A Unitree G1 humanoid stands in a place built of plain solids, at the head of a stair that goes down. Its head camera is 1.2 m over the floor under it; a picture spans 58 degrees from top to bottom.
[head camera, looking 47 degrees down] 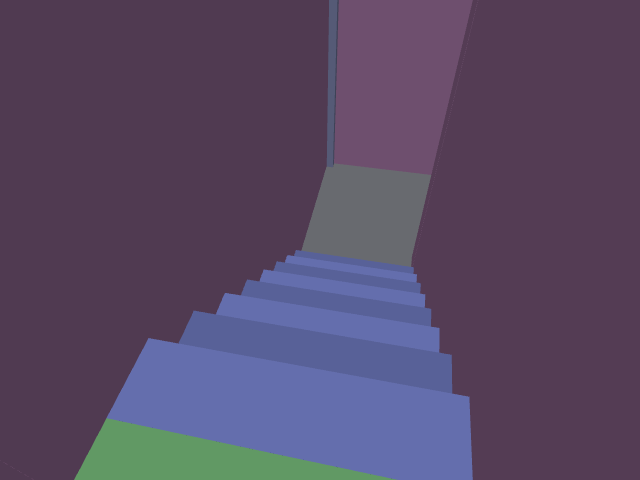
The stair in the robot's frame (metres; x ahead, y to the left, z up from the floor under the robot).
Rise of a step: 0.22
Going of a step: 0.25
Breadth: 0.98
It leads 11 degrees to the right of straight ahead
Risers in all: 8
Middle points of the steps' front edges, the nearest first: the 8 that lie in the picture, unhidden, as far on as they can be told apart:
0.61 0.06 0.00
0.85 0.01 -0.21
1.10 -0.04 -0.43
1.34 -0.09 -0.64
1.58 -0.13 -0.86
1.83 -0.18 -1.07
2.07 -0.23 -1.29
2.32 -0.28 -1.50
